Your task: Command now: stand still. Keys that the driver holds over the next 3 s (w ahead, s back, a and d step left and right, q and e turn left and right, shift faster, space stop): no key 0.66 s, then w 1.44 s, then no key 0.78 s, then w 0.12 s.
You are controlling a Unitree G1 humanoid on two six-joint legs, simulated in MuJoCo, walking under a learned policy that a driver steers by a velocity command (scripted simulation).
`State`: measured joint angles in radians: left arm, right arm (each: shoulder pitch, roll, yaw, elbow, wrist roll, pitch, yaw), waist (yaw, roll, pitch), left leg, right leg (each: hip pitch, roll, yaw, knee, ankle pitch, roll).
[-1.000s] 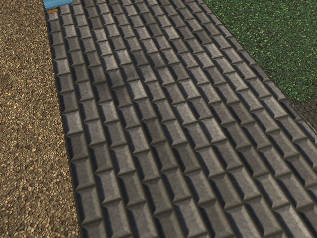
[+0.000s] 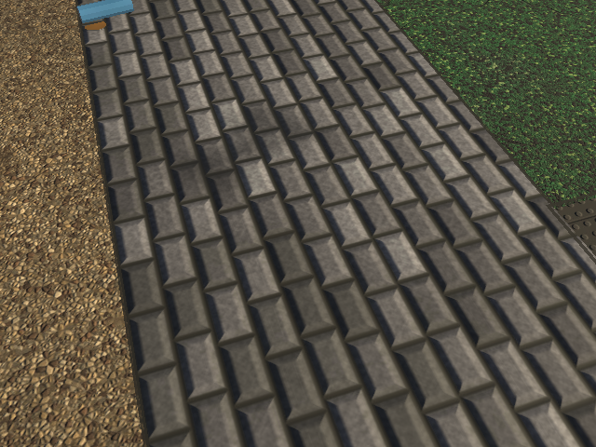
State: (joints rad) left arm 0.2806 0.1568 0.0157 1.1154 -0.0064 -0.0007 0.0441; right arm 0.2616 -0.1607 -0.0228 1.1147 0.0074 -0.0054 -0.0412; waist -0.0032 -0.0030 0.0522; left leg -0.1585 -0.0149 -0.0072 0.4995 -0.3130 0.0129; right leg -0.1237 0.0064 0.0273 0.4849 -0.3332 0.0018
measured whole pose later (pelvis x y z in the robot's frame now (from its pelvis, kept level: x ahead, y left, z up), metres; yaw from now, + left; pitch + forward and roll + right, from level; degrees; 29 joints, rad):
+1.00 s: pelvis +0.02 -0.03 -0.01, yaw +0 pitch +1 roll +0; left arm 0.41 0.15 0.03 1.07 -0.02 -0.12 0.01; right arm 0.40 -0.20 -0.04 1.08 0.04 -0.07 -0.02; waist 0.02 0.03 -0.03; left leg -0.32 0.00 -0.03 0.84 -0.42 0.06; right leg -0.20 0.03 -0.04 0.54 -0.35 -0.07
